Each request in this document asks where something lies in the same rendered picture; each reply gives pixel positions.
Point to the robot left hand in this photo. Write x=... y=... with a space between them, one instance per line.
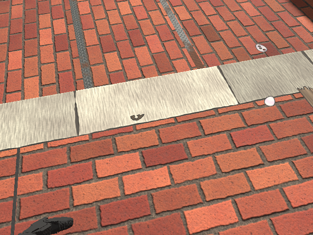
x=49 y=226

